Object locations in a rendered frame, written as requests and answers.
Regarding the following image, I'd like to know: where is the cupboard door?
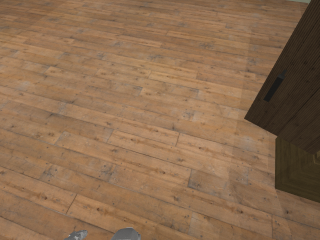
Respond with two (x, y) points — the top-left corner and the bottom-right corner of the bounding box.
(244, 0), (320, 155)

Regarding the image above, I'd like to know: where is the handle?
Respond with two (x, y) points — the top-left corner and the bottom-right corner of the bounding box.
(263, 69), (287, 102)

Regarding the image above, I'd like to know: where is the left robot hand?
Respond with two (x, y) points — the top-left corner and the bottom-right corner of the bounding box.
(64, 230), (88, 240)

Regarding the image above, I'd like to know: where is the robot left thigh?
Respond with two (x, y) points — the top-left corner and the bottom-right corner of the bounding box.
(110, 228), (141, 240)

